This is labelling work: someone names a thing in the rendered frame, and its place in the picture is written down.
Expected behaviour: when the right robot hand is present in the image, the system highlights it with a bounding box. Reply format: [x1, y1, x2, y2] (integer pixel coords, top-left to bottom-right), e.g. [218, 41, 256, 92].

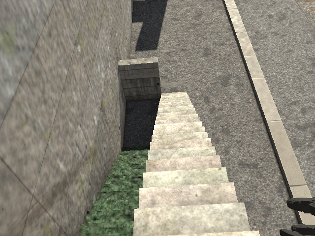
[280, 197, 315, 236]

